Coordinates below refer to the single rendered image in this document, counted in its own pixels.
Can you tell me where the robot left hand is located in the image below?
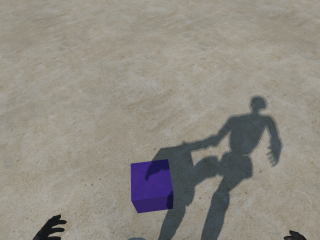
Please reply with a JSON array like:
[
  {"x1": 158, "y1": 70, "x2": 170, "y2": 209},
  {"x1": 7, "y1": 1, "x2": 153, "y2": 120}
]
[{"x1": 33, "y1": 214, "x2": 67, "y2": 240}]

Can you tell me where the carton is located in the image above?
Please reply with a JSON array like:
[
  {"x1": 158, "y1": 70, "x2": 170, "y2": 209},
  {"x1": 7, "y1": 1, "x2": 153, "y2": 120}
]
[{"x1": 130, "y1": 159, "x2": 174, "y2": 213}]

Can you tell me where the robot right hand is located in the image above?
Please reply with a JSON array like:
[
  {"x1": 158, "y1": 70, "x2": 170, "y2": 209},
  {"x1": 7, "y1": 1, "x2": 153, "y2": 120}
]
[{"x1": 283, "y1": 230, "x2": 307, "y2": 240}]

